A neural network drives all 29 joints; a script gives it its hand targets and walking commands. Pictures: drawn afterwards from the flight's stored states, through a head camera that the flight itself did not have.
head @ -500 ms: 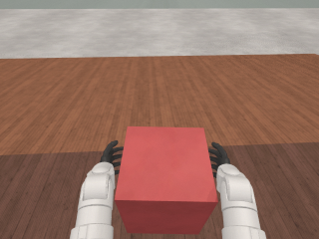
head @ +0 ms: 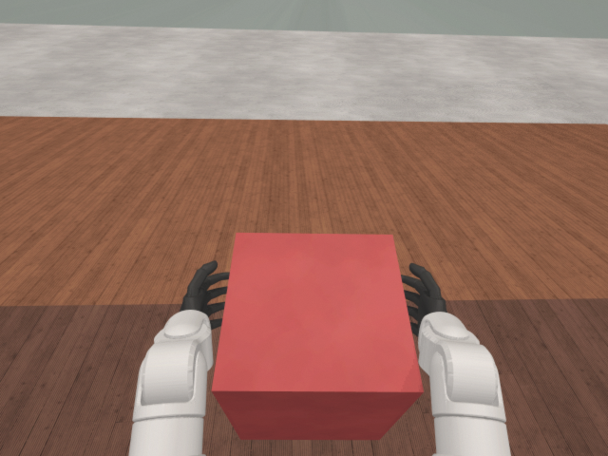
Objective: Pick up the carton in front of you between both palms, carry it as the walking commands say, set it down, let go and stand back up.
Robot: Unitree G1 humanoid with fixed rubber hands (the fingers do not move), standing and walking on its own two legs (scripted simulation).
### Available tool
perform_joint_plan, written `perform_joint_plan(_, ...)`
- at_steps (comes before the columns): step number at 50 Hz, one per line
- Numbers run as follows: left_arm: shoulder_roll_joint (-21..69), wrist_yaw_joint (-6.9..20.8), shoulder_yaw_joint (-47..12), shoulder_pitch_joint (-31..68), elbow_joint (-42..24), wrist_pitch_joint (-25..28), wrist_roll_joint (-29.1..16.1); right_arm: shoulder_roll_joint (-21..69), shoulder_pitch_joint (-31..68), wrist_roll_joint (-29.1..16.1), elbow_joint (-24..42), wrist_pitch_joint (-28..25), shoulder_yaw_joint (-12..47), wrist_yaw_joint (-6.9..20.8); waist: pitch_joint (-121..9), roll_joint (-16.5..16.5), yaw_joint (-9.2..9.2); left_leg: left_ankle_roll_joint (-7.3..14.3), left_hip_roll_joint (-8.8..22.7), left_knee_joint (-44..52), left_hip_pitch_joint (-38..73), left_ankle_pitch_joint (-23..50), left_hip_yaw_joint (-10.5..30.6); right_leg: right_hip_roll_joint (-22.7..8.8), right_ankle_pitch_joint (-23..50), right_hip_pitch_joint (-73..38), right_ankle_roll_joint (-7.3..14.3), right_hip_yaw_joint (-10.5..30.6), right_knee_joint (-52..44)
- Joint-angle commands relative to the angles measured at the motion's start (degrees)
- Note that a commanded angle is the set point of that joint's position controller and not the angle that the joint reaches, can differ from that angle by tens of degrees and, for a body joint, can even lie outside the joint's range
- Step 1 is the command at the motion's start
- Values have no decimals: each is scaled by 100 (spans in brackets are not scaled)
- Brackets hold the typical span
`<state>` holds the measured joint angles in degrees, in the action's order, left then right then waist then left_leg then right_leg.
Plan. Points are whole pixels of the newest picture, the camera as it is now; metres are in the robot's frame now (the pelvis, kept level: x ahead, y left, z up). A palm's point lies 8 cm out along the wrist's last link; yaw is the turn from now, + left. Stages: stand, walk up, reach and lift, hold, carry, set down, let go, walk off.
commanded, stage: carry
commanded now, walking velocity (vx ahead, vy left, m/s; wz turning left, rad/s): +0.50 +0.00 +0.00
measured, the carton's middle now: (312, 343) +0.30 +0.00 +0.02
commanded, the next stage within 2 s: none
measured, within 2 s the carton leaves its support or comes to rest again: neither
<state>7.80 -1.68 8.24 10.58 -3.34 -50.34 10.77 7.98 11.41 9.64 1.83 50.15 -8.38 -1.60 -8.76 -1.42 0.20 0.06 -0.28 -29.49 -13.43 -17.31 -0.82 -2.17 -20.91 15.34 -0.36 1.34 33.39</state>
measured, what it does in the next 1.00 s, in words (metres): walks ahead: right foot, then left foot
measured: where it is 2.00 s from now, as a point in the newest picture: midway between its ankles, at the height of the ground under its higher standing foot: (289, 272)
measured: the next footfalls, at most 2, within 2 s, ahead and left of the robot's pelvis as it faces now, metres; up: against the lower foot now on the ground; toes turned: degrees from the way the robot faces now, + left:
right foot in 0.18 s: +0.14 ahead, -0.11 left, +0.00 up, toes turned -10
left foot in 0.54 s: +0.45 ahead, +0.13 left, +0.00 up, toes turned +13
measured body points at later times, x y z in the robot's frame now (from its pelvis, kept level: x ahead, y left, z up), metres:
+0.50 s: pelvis +0.25 +0.02 +0.00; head +0.23 +0.02 +0.45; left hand +0.48 +0.18 +0.08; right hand +0.50 -0.12 +0.08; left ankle +0.37 +0.13 -0.72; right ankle +0.10 -0.10 -0.73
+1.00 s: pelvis +0.57 +0.04 +0.00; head +0.55 +0.05 +0.45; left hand +0.81 +0.19 +0.09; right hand +0.81 -0.11 +0.09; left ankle +0.41 +0.12 -0.73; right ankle +0.73 -0.08 -0.71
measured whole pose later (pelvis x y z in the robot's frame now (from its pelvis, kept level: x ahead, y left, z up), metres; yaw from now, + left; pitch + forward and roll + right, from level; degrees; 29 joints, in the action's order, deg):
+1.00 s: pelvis +0.57 +0.04 +0.00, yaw +0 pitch +4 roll -1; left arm 7.8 -9.0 2.6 -5.1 -33.5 -65.7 0.8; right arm 7.7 -4.1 -0.3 31.5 65.3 -1.7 -8.9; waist -8.2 0.0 0.9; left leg -0.1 1.8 -14.4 4.5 -22.3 -13.0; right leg -5.1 -3.4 33.5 1.6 -11.6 32.2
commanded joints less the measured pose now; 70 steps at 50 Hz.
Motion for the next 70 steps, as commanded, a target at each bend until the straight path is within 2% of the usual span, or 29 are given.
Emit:
perform_joint_plan(1,4962,944,-4064,3071,-1037,-273,-1833,4989,2620,-1675,843,232,3878,928,-140,1718,109,1015,1988,1742,1610,-698,2799,84,-878,2627,-3,-726,926)
perform_joint_plan(3,4873,827,-4225,2864,-1286,-503,-2042,4822,2291,-1607,1313,478,3833,695,-333,1078,134,1179,1936,1461,1940,879,2334,-18,-987,2693,49,-654,708)
perform_joint_plan(5,4821,656,-4280,2413,-1622,-731,-2158,4741,1984,-1678,1838,718,3932,479,-761,978,144,946,1632,1225,1937,1572,1495,198,-291,2058,35,-945,158)
perform_joint_plan(7,4756,430,-4180,1857,-1910,-961,-2124,4700,1646,-1778,2261,962,3968,298,-915,1066,96,735,1316,982,1443,1282,777,375,329,1046,9,-1300,-624)
perform_joint_plan(9,4644,182,-3942,1378,-2183,-1167,-1993,4552,1281,-1845,2556,1189,3934,122,-1171,595,20,378,976,134,-228,930,26,161,964,-1457,88,-1177,-1313)
perform_joint_plan(10,4508,44,-3755,1010,-2251,-1263,-1886,4423,1228,-1893,2746,1303,3904,31,-1379,-137,-107,130,671,-1036,-1260,386,-440,-811,95,-2479,385,122,-1708)
perform_joint_plan(11,4351,-102,-3560,835,-2303,-1335,-1765,4306,1332,-1985,3019,1417,3935,-59,-1179,-1481,-146,-25,175,-2334,-2949,-781,-810,-2159,81,-3164,1017,2283,-2020)
perform_joint_plan(12,4331,-234,-3425,812,-2460,-1401,-1707,4273,1455,-2122,3219,1505,4050,-132,-933,-1254,-179,79,323,-2950,-3513,-1286,-312,-2522,743,-3093,1480,2812,-1987)
perform_joint_plan(15,4366,-479,-3416,1038,-2997,-1493,-1821,4303,1243,-2208,3264,1542,3848,-338,-724,-164,-170,74,816,-2994,-3537,-793,-136,-2093,968,-2437,1167,1547,-2198)
perform_joint_plan(19,3991,-703,-3533,954,-3192,-1409,-2032,4013,633,-1805,3069,1408,3357,-736,-419,-384,-134,-84,582,-1334,-2553,185,-680,-1439,1256,-1717,789,67,-2430)
perform_joint_plan(24,3545,-837,-3538,595,-3221,-1326,-2131,3573,273,-1711,3138,1297,3166,-989,-106,-793,-141,71,288,-169,-1136,1247,-1223,-1260,1824,-1000,518,-712,-2140)
perform_joint_plan(27,3389,-830,-3583,495,-3321,-1353,-2163,3431,97,-1771,3145,1314,3156,-975,-645,-406,32,165,-17,-11,1053,604,-1594,-759,2678,-191,202,-1495,-109)
perform_joint_plan(28,3267,-827,-3557,510,-3371,-1382,-2160,3332,9,-1768,3161,1332,3140,-972,-867,393,167,385,952,606,1907,-449,-63,-468,1857,754,-45,-1523,1315)
perform_joint_plan(29,3223,-812,-3584,481,-3495,-1419,-2193,3246,52,-1798,3178,1341,3184,-963,-1180,1828,144,1170,2546,1593,2694,-1272,2810,177,-189,2125,-235,-1278,3108)
perform_joint_plan(30,3237,-779,-3683,458,-3494,-1441,-2225,3395,-5,-1903,3259,1352,3272,-912,-1082,1581,118,1381,2740,1888,2448,-656,3288,-61,-653,2557,-79,-475,3920)
perform_joint_plan(33,3832,-583,-3729,389,-3337,-1386,-2119,3937,330,-2007,3555,1293,3644,-684,-970,348,88,1057,2335,1764,1447,476,1766,-721,96,2455,205,-114,3822)
perform_joint_plan(34,3958,-531,-3735,319,-3300,-1348,-2039,4037,400,-2015,3633,1268,3759,-608,-939,314,54,873,2164,1890,1126,326,1260,-767,369,2220,222,-121,3360)
perform_joint_plan(40,3921,-490,-3703,5,-3079,-1211,-1630,3813,385,-2178,3572,1251,4092,-287,-414,696,58,723,1695,2328,1158,541,34,-475,1316,2257,45,-825,1224)
perform_joint_plan(48,3252,-716,-3642,424,-3387,-1463,-1854,3127,243,-1901,3467,1455,3530,-636,372,993,110,713,1425,1897,1617,2155,-720,-218,1824,2166,188,-1414,-120)
perform_joint_plan(52,2969,-846,-3389,757,-3204,-1464,-1973,2897,724,-1844,3448,1481,3370,-884,-304,890,-96,420,1108,-152,1304,4083,-1386,421,1301,0,387,-1961,-431)
perform_joint_plan(53,2915,-872,-3290,794,-3117,-1445,-1974,2824,869,-1856,3407,1474,3346,-938,-801,507,-281,274,894,-1413,447,3301,-1347,149,916,-1372,413,-1494,-383)
perform_joint_plan(54,2793,-901,-3197,976,-3047,-1422,-1988,2816,1001,-1892,3427,1471,3384,-973,-1316,-875,-364,-14,310,-3331,-1161,1655,-1142,-1538,-455,-2552,1102,1350,-1070)
perform_joint_plan(55,2924,-902,-3204,1037,-2860,-1383,-2062,2832,1221,-1933,3432,1451,3399,-981,-1338,-1778,-505,-38,-318,-4581,-2413,-922,-601,-2158,78,-2958,1593,3079,-1962)
perform_joint_plan(56,3055,-873,-3196,1246,-2864,-1343,-2121,3042,1436,-1953,3273,1402,3434,-1007,-1309,-1384,-368,165,85,-5365,-2741,-952,13,-2142,898,-2856,1564,2549,-1766)
perform_joint_plan(57,3280,-847,-3271,1467,-2736,-1266,-2166,3209,1558,-1879,3094,1338,3344,-1008,-1334,-792,-350,296,299,-5456,-2784,-749,108,-1960,1499,-2514,1452,2003,-1530)
perform_joint_plan(59,3595,-791,-3359,2227,-2491,-1086,-2172,3542,1941,-1729,2607,1162,3172,-984,-1165,-53,-230,390,638,-4706,-2529,-134,223,-1671,1357,-1608,1068,1092,-1603)
perform_joint_plan(63,3613,-759,-3248,3081,-1754,-781,-2042,3601,2669,-1354,1698,842,2860,-1019,-997,-407,-122,359,658,-3740,-2532,369,-68,-1479,734,-1056,1099,289,-1961)
perform_joint_plan(66,3451,-830,-2990,3561,-1113,-603,-1816,3491,3393,-1304,1137,661,2763,-1057,-763,-427,-206,269,691,-2636,-2861,783,-269,-1344,1268,-1215,1227,-125,-1906)
perform_joint_plan(70,3415,-979,-2620,4036,-378,-459,-1568,3565,4103,-1392,504,523,2606,-1084,-578,-471,-328,308,365,-1068,-2348,1416,-758,-973,2196,-1305,1057,-672,-1634)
